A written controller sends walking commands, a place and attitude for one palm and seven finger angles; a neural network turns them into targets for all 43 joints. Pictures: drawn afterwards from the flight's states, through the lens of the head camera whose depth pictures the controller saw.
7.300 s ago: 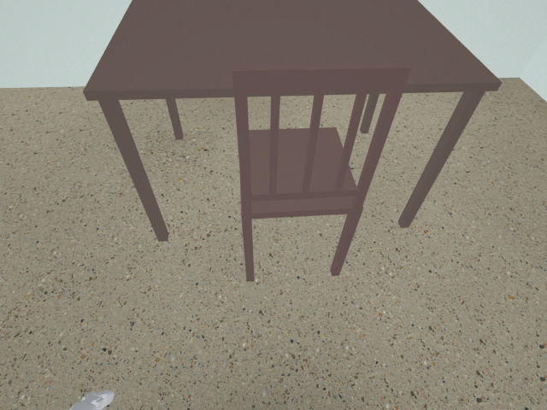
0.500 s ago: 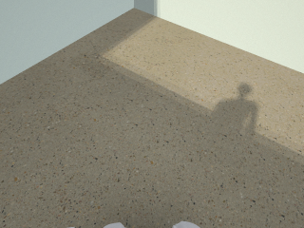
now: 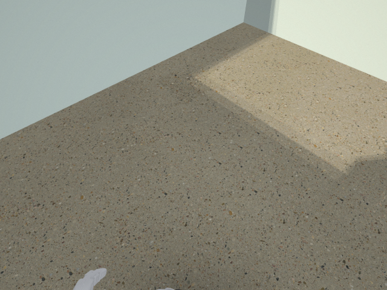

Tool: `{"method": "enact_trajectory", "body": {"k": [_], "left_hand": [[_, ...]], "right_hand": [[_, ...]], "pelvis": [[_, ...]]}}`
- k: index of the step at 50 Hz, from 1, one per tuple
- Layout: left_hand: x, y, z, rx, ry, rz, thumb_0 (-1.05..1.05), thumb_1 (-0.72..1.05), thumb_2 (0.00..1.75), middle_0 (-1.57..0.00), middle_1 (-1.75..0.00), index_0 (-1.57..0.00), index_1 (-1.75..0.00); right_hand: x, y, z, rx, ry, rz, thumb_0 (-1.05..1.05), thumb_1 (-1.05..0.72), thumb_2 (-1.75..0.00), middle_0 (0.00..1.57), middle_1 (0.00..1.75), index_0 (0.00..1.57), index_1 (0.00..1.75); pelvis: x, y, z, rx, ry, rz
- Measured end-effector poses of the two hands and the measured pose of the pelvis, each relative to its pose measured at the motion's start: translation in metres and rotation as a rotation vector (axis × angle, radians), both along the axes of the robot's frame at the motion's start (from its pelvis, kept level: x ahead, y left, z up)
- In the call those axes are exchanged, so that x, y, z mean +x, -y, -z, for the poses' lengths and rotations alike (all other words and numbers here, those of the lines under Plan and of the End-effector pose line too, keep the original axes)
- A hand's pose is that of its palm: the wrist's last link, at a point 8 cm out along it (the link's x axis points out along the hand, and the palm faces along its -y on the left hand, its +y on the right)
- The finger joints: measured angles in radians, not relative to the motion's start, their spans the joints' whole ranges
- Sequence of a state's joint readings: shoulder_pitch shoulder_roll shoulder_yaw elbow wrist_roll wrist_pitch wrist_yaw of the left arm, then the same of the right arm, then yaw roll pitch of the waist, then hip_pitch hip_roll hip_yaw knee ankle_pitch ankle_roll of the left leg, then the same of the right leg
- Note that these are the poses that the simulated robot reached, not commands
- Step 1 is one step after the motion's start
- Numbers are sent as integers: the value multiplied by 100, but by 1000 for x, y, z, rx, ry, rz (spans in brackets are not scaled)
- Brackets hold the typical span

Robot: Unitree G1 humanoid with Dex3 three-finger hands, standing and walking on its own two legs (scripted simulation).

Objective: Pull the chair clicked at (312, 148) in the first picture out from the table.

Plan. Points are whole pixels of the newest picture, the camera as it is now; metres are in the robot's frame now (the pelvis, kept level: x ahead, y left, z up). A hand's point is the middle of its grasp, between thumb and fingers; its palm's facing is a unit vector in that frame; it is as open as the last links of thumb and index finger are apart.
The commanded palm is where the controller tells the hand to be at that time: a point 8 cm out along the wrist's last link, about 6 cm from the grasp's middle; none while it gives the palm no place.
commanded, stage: turn to face it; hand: left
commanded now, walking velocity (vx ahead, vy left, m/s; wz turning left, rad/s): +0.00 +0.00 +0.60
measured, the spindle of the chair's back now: out of the picture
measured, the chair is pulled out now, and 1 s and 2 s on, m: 0.00 0.00 0.00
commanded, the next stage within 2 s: none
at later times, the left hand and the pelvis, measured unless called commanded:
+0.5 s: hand out of the picture -0.07 +0.24 -0.18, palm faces +0.37 -0.89 -0.26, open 7.4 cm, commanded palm none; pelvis -0.02 +0.03 -0.01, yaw +20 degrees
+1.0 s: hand out of the picture +0.00 +0.23 -0.12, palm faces +0.58 -0.75 -0.30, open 7.4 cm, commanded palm none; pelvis +0.01 +0.00 +0.00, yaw +39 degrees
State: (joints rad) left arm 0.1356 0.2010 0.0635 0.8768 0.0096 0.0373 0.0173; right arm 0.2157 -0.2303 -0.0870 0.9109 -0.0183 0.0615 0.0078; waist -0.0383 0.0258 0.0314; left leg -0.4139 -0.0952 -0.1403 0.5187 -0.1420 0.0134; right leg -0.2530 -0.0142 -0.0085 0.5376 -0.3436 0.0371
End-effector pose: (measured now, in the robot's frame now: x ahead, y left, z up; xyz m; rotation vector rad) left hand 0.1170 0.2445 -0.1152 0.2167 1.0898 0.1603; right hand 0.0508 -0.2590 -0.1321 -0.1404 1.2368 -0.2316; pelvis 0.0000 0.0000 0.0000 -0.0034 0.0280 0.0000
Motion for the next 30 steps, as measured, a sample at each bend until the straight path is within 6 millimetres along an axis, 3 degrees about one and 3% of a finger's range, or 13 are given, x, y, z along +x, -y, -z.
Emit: {"method": "enact_trajectory", "body": {"k": [7, 13, 17, 24, 27, 30], "left_hand": [[-67, 10, -12, 23, -64, -120, 1, 90, 90, -20, -30, -20, -30], [-113, 8, -8, 10, -115, -220, 1, 90, 90, -20, -30, -20, -30], [-148, 0, 2, -12, -170, -294, 1, 90, 90, -20, -30, -20, -30], [-208, -36, 33, -52, -275, -435, 1, 90, 90, -20, -30, -20, -30], [-211, -49, 29, -47, -278, -466, 1, 90, 90, -20, -30, -20, -30], [-200, -59, 22, -42, -220, -485, 1, 91, 90, -20, -30, -20, -30]], "right_hand": [[16, 19, -3, 16, -16, -102, 1, -91, -90, 20, 30, 20, 30], [34, 13, -5, 5, -67, -208, 1, -91, -90, 20, 30, 19, 30], [62, -9, -5, -9, -68, -303, 1, -91, -90, 20, 30, 19, 30], [123, -74, -10, -41, 67, -468, 1, -91, -90, 20, 30, 19, 30], [132, -92, -21, -47, 100, -505, 1, -91, -90, 20, 30, 20, 30], [135, -103, -26, -47, 99, -533, 0, -91, -90, 20, 30, 20, 30]], "pelvis": [[-8, 16, -10, 25, 23, -107], [-10, 15, -12, 41, 21, -200], [-12, 4, -9, 40, 10, -253], [-17, -27, 8, 18, -5, -341], [-17, -33, 1, 0, -1, -369], [-16, -36, -5, -12, 3, -406]]}}
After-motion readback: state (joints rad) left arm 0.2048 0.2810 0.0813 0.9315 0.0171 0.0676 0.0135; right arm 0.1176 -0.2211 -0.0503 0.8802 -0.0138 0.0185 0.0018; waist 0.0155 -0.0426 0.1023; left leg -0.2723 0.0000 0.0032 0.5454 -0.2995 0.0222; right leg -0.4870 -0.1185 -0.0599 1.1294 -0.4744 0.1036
